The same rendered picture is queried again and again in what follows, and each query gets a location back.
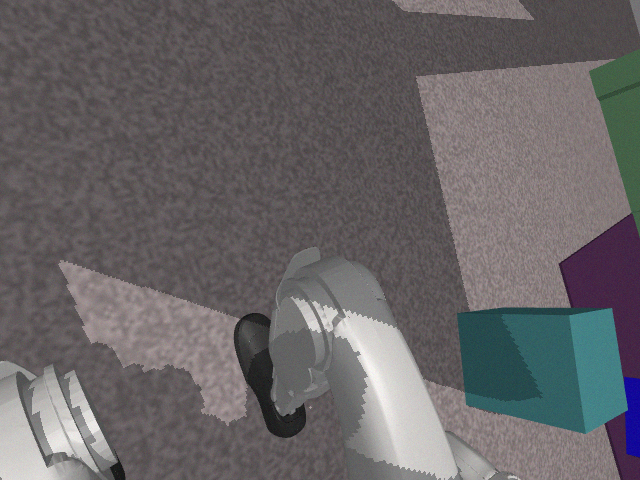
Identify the armchair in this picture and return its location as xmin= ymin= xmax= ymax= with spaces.
xmin=589 ymin=49 xmax=640 ymax=237

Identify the right robot hand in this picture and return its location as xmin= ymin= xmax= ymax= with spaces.
xmin=445 ymin=431 xmax=500 ymax=480

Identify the left robot foot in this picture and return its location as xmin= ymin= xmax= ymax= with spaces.
xmin=110 ymin=450 xmax=126 ymax=480

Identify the right robot foot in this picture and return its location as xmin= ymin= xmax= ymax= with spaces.
xmin=234 ymin=313 xmax=306 ymax=438

